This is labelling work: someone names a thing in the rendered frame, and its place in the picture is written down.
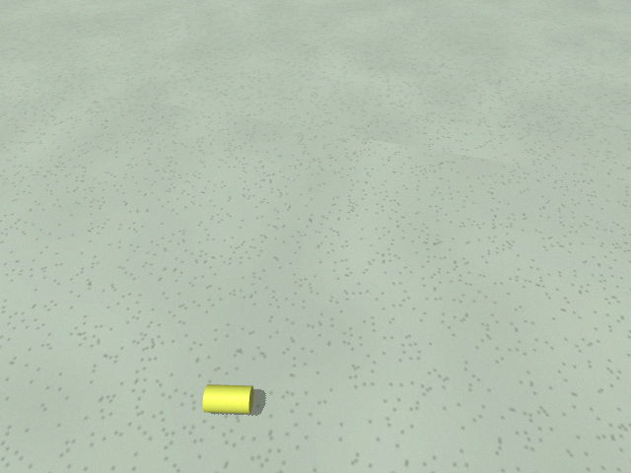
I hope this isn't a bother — can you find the can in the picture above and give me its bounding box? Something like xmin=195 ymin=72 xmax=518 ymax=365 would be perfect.
xmin=203 ymin=384 xmax=253 ymax=414

